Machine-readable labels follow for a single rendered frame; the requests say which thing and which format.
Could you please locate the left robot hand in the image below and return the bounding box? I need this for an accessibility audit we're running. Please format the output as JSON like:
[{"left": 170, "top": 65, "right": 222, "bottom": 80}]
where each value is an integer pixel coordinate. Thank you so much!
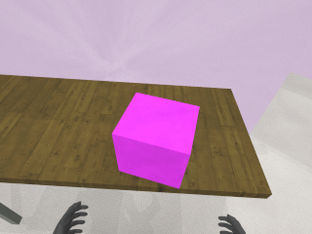
[{"left": 53, "top": 201, "right": 88, "bottom": 234}]

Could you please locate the table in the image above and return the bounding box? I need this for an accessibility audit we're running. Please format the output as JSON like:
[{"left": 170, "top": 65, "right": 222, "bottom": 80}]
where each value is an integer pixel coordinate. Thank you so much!
[{"left": 0, "top": 74, "right": 272, "bottom": 225}]

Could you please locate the carton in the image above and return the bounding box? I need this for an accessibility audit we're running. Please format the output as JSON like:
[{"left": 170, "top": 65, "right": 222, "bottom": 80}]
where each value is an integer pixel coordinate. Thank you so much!
[{"left": 112, "top": 93, "right": 200, "bottom": 189}]

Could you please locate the right robot hand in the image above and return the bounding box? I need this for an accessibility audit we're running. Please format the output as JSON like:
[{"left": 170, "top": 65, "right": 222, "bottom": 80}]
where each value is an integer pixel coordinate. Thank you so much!
[{"left": 218, "top": 214, "right": 246, "bottom": 234}]

